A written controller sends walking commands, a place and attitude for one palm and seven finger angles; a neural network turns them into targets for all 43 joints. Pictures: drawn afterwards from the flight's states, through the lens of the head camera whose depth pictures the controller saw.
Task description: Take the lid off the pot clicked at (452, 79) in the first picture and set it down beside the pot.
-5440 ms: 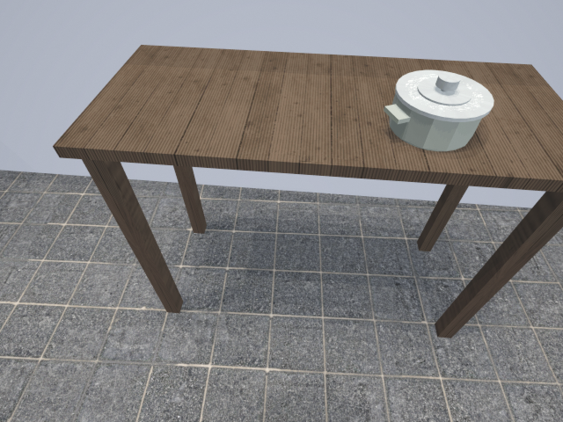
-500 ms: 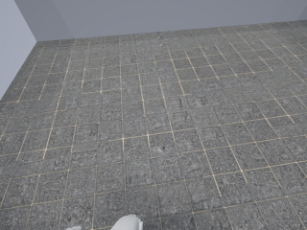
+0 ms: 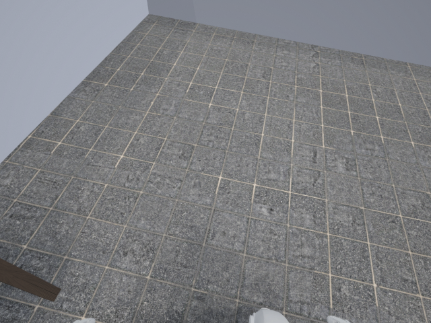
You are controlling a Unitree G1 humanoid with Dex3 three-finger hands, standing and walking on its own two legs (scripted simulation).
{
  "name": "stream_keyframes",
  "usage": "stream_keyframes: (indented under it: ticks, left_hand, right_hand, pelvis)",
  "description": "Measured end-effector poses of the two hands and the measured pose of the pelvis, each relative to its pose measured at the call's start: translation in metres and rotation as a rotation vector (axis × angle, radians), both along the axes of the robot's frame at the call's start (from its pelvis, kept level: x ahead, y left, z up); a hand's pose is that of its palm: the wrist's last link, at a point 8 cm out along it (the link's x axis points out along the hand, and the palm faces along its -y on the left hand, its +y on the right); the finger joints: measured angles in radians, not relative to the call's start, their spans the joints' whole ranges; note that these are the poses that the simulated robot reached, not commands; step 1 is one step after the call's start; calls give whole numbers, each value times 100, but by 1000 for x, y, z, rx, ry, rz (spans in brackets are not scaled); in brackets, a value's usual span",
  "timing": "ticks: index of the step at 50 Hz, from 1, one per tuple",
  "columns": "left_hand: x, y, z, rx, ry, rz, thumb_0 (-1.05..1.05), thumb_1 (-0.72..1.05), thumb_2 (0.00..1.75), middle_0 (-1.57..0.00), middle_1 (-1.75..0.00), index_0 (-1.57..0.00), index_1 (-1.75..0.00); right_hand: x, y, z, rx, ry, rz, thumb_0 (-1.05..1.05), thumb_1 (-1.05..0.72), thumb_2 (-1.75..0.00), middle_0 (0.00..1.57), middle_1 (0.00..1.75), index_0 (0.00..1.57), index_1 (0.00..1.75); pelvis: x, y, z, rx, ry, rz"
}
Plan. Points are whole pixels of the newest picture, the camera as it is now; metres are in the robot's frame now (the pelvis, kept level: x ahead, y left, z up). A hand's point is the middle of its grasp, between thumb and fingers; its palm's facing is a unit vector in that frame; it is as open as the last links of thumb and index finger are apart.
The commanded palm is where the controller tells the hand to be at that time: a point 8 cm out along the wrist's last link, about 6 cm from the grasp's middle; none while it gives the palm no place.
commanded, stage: turn to face it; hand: left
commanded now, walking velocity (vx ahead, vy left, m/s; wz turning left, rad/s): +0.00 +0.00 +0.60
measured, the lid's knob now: out of the picture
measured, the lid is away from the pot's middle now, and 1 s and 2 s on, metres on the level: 0.00 0.00 0.00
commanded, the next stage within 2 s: take the last steps up to it in 2.00 s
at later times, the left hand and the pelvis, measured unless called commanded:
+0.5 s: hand out of the picture -0.02 +0.18 -0.17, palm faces +0.34 -0.91 -0.23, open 7.4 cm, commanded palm none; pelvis -0.01 -0.03 +0.00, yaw +19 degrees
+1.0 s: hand out of the picture -0.04 +0.21 -0.14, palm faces +0.57 -0.76 -0.30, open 7.4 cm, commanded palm none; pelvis -0.02 -0.04 -0.01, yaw +36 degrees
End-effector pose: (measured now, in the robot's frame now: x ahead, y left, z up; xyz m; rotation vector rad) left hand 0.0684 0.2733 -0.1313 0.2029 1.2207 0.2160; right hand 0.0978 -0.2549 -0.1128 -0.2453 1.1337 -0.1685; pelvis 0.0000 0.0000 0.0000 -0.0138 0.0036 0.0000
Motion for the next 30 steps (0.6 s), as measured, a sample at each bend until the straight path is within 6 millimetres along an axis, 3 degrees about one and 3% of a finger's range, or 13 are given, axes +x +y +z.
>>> stream_keyframes:
  ticks: [8,11,16,23,30]
  left_hand:
    - [2,-22,14,54,-99,44,1,91,90,-20,-30,-20,-30]
    - [-11,-35,19,63,-113,75,1,91,90,-20,-30,-20,-30]
    - [-42,-51,21,41,-80,148,1,90,90,-21,-30,-20,-30]
    - [-91,-54,4,-20,-20,259,1,90,90,-21,-30,-20,-30]
    - [-150,-27,-26,-53,55,400,1,90,90,-21,-30,-20,-30]
  right_hand:
    - [0,-23,-27,49,45,34,0,-91,-90,20,30,20,30]
    - [5,-31,-33,51,68,62,1,-91,-90,20,30,20,30]
    - [18,-31,-26,58,89,131,1,-91,-90,20,30,20,30]
    - [48,-3,-16,38,83,259,1,-91,-90,19,30,19,30]
    - [80,46,-7,-7,-20,403,1,-91,-90,20,30,20,30]
  pelvis:
    - [0,-28,-9,21,6,98]
    - [-3,-35,-9,20,-5,148]
    - [-4,-40,-1,38,-18,220]
    - [-10,-32,-1,43,-9,309]
    - [-21,-9,-14,20,-2,398]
